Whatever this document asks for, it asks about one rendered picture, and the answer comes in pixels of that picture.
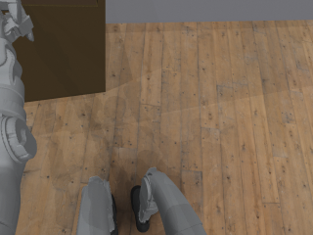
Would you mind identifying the left robot shin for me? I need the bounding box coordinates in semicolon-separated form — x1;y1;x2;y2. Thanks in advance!
81;176;115;230

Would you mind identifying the cabinet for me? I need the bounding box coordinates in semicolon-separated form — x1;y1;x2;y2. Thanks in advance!
2;0;106;103

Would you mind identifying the left robot forearm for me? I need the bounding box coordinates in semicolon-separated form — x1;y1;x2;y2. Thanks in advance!
0;37;26;124

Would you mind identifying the robot left thigh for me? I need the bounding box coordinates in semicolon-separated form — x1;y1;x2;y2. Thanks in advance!
75;179;112;235

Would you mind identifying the left robot hand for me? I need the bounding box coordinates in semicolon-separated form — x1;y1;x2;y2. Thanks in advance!
0;0;34;45

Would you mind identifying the robot left upper arm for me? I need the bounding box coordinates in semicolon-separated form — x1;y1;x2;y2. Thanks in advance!
0;116;37;235

